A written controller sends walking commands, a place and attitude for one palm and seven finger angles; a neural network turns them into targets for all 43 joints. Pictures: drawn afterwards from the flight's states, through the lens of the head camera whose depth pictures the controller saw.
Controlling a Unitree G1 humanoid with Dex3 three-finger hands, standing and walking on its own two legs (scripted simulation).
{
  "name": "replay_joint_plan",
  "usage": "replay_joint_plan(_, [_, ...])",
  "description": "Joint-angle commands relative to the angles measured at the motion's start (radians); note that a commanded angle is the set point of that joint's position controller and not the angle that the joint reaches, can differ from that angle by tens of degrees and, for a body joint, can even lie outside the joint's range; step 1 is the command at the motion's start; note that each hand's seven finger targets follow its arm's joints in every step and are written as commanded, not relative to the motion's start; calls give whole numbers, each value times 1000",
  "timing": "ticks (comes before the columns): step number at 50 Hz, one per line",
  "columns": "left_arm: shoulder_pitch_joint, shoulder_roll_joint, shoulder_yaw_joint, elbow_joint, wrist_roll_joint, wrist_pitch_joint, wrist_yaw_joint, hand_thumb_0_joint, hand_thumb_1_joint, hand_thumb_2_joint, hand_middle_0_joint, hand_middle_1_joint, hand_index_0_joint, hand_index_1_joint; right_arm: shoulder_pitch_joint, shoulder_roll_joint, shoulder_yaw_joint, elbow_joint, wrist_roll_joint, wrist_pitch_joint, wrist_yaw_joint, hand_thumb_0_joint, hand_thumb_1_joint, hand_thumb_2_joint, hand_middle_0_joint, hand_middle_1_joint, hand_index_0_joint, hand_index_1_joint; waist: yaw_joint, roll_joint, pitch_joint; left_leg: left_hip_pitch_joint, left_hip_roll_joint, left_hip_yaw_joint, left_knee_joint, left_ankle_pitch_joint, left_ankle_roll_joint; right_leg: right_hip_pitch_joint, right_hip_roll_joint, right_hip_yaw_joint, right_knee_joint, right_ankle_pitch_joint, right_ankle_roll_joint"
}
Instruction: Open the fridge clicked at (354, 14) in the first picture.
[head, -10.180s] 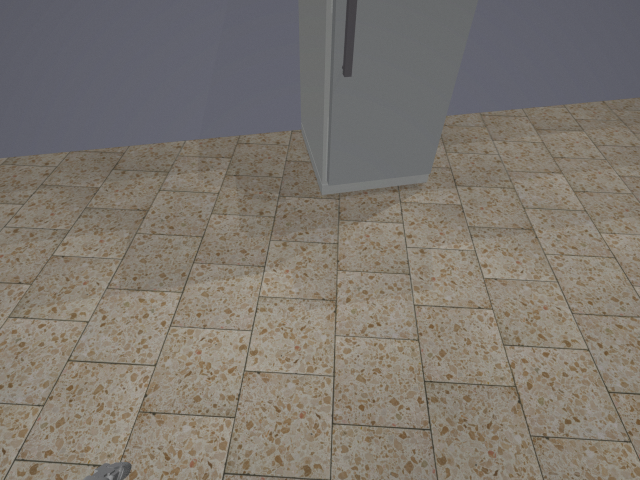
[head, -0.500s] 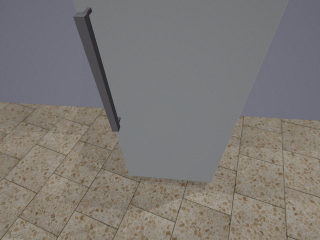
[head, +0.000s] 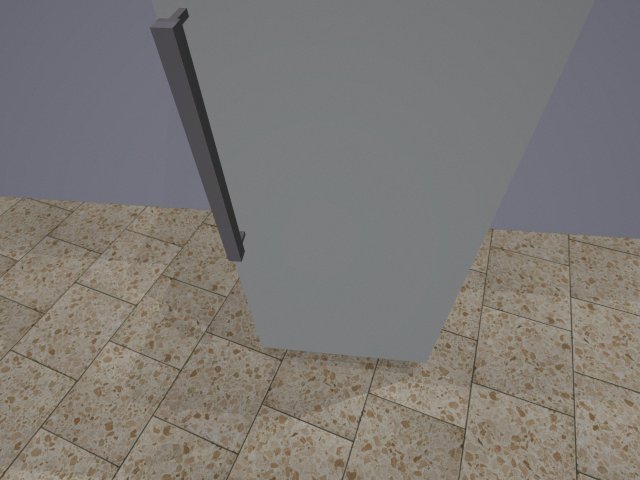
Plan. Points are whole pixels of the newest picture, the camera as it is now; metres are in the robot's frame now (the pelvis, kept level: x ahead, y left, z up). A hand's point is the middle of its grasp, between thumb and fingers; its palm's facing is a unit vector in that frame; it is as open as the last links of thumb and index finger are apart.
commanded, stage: look again from close up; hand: left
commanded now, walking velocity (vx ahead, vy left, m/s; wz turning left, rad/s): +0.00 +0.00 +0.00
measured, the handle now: (215, 162) +0.55 +0.21 +0.09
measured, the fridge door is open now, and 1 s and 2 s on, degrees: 0 0 0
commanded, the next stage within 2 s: shuffle to correct the standing spot in 0.38 s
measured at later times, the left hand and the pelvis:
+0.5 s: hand out of the picture +0.02 +0.17 -0.17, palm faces +0.04 -0.97 -0.23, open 7.4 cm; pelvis +0.00 -0.01 +0.00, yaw +0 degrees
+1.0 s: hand out of the picture +0.05 +0.20 -0.18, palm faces +0.09 -0.97 -0.22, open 7.4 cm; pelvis +0.04 +0.03 -0.01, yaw +2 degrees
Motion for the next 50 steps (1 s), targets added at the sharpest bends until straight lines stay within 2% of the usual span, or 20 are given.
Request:
replay_joint_plan(1, [51, 122, 26, -30, 3, -18, 8, 0, 900, 900, -200, -300, -200, -300, 82, -87, -17, -18, -4, -5, -5, 0, -900, -900, 200, 300, 200, 300, -3, -30, 5, -78, 79, -50, -88, 182, 41, 67, -82, 86, -84, 179, -36])
replay_joint_plan(13, [28, 147, 31, -36, 1, -20, 6, 0, 900, 900, -200, -300, -200, -300, 60, -106, -18, -19, -5, -5, -4, 0, -900, -900, 200, 300, 200, 300, -2, -30, -17, -69, 78, -48, -84, 197, 35, 88, -90, 86, -87, 208, -39])
replay_joint_plan(22, [21, 150, 31, -38, 1, -18, 5, 0, 900, 900, -200, -300, -200, -300, 61, -105, -16, -13, -6, -1, -2, 0, -900, -900, 200, 300, 200, 300, 0, -39, -4, -78, 75, -47, -88, 170, 33, 83, -91, 90, -109, 157, -41])
replay_joint_plan(25, [28, 144, 31, -37, 2, -16, 4, 0, 900, 900, -200, -300, -200, -300, 71, -99, -15, -9, -9, 1, -1, 0, -900, -900, 200, 300, 200, 300, 2, -35, -9, -76, 70, -34, -83, 121, 30, 76, -94, 102, -123, 86, -45])
replay_joint_plan(27, [40, 143, 32, -40, 5, -10, 4, 0, 900, 900, -200, -300, -200, -300, 92, -82, -12, -7, -11, 9, 2, 0, -900, -900, 200, 300, 200, 300, 6, -47, 10, -106, 51, -12, -57, 25, 26, 69, -105, 136, -145, -44, -59])
replay_joint_plan(29, [62, 156, 42, -42, 7, -4, 2, 0, 900, 900, -200, -300, -200, -300, 99, -68, -12, -13, -15, 17, 7, 0, -900, -900, 200, 300, 200, 300, 15, -88, 40, -149, 23, 17, -5, -58, 22, 49, -137, 209, -208, -206, -86])
replay_joint_plan(31, [90, 174, 53, -44, 10, -2, 3, 0, 900, 900, -200, -300, -200, -300, 100, -62, -15, -26, -16, 23, 10, 0, -900, -900, 200, 300, 200, 300, 23, -156, 50, -178, 13, 46, 80, -89, 18, 44, -189, 288, -278, -288, -120])
replay_joint_plan(33, [86, 177, 63, -59, 11, -1, 7, 0, 900, 900, -200, -300, -200, -300, 112, -59, -15, -28, -17, 22, 14, 0, -900, -900, 200, 300, 200, 300, 20, -181, 65, -180, 25, 37, 113, -84, 23, -4, -222, 327, -309, -340, -144])
replay_joint_plan(35, [57, 166, 67, -77, 11, 1, 6, 0, 900, 900, -200, -300, -200, -300, 159, -48, -14, -19, -17, 16, 16, 0, -900, -900, 200, 300, 200, 300, -5, -128, 61, -96, 30, 32, 37, -45, 28, -77, -196, 262, -259, -318, -129])
replay_joint_plan(37, [28, 138, 64, -94, 11, 6, 3, 0, 900, 900, -200, -300, -200, -300, 221, -60, -13, -3, -19, 10, 15, 0, -900, -900, 200, 300, 200, 300, -23, -11, 65, -63, 45, -2, -59, -34, 39, -104, -107, 146, -113, -259, -94])
replay_joint_plan(39, [9, 80, 56, -116, 13, 9, -6, 0, 900, 900, -200, -300, -200, -300, 243, -110, -25, -9, -20, 4, 9, 0, -900, -900, 200, 300, 200, 300, -27, 213, 73, -83, 163, -150, -192, -37, 106, -128, 6, -21, 111, -190, -42])
replay_joint_plan(40, [-5, 56, 48, -124, 18, 5, -6, 0, 900, 900, -200, -300, -200, -300, 239, -121, -27, -18, -17, 2, 3, 0, -900, -900, 200, 300, 200, 300, -28, 237, 97, -64, 206, -211, -222, 37, 149, -181, 23, -59, 189, -202, -34])
replay_joint_plan(41, [-16, 55, 43, -129, 21, 0, -8, 0, 900, 900, -200, -300, -200, -300, 232, -102, -23, -25, -15, 0, 0, 0, -900, -900, 200, 300, 200, 300, -24, 209, 106, -37, 213, -209, -199, 174, 178, -212, 13, -50, 228, -233, -36])
replay_joint_plan(43, [18, 31, 42, -116, 13, -10, -11, 0, 900, 900, -200, -300, -200, -300, 225, -98, -17, -32, -17, -5, -3, 0, -900, -900, 200, 300, 200, 300, -5, 134, 72, -10, 200, -164, -116, 425, 192, -158, -1, -47, 175, -238, -42])
replay_joint_plan(45, [125, 30, 50, -79, 9, -21, -10, 0, 900, 900, -200, -300, -200, -300, 186, -107, -17, -47, -11, -8, -5, 0, -900, -900, 200, 300, 200, 300, 50, 44, -2, -95, 133, -64, 25, 473, 141, 89, -22, -29, 2, -25, -55])
replay_joint_plan(46, [229, 88, 65, -47, 12, -31, -3, 0, 900, 900, -200, -300, -200, -300, 161, -87, -17, -65, -1, -15, -3, 0, -900, -900, 200, 300, 200, 300, 91, -111, -65, -249, 55, 13, 182, 380, 94, 307, -130, 124, -40, 213, -97])
replay_joint_plan(47, [331, 165, 83, -12, 11, -35, 8, 0, 900, 900, -200, -300, -200, -300, 123, -47, -14, -97, 2, -20, 3, 0, -900, -900, 200, 300, 200, 300, 114, -304, -98, -443, -23, 88, 352, -29, 37, 462, -349, 352, -120, 514, -177])
replay_joint_plan(48, [341, 161, 72, 1, 5, -36, 13, 0, 900, 900, -200, -300, -200, -300, 80, -62, -19, -105, -2, -12, -3, 0, -900, -900, 200, 300, 200, 300, 107, -244, -74, -448, 6, 20, 467, -293, 13, 391, -424, 393, -140, 659, -263])
replay_joint_plan(49, [266, 139, 65, -13, 8, -35, 19, 0, 900, 900, -200, -300, -200, -300, 80, -49, -22, -98, 1, -5, -4, 0, -900, -900, 200, 300, 200, 300, 74, -224, -35, -416, 39, -36, 471, -280, 13, 296, -372, 313, -136, 631, -262])
replay_joint_plan(50, [179, 119, 60, -34, 13, -26, 23, 0, 900, 900, -200, -300, -200, -300, 86, -24, -23, -85, 2, 6, 0, 0, -900, -900, 200, 300, 200, 300, 45, -248, 6, -352, 56, -29, 431, -269, 13, 173, -338, 232, -150, 539, -232])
